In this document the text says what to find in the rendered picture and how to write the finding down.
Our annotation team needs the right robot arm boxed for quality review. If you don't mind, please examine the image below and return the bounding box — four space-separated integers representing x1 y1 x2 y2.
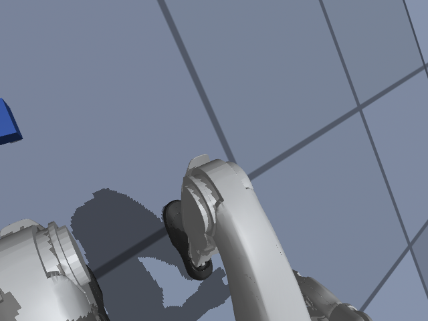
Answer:
329 303 372 321

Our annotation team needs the carton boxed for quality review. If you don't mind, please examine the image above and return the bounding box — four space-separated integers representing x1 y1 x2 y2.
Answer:
0 98 23 145

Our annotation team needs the right robot hand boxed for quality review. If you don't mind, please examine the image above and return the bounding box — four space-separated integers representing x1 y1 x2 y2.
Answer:
292 270 342 321

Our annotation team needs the left robot foot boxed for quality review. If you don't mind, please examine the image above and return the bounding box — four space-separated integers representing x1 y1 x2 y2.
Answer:
86 265 110 321

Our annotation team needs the right robot foot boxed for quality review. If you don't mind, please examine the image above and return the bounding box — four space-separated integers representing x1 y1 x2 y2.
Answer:
163 200 213 281

